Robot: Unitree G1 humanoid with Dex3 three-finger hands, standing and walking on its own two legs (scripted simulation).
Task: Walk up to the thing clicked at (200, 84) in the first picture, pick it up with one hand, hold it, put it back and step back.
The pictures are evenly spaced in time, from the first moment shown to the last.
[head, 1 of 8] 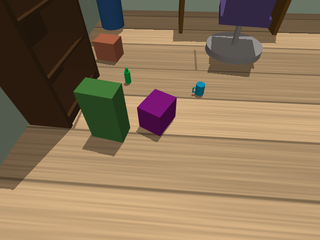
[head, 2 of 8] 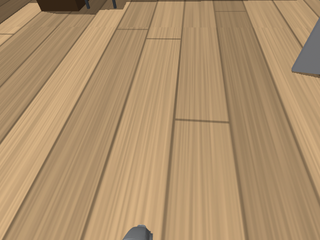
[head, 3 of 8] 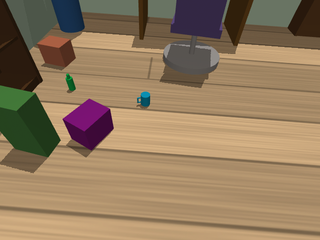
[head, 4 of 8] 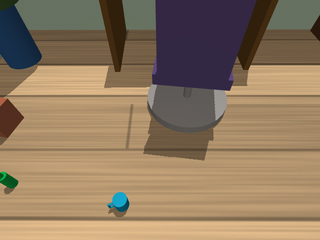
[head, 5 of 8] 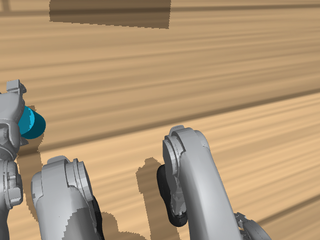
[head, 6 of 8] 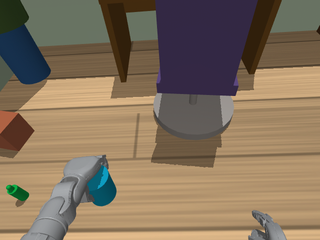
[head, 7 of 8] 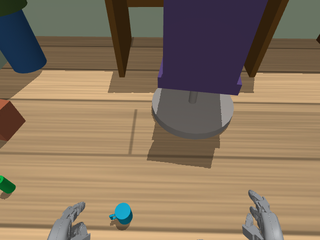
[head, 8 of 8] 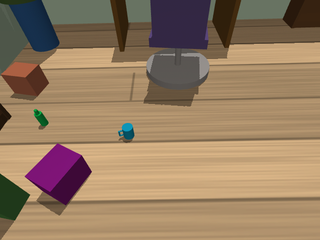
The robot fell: no
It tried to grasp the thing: yes
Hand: left
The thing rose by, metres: 0.63
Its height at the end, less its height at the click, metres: +0.00
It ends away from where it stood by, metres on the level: 0.02
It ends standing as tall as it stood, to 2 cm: yes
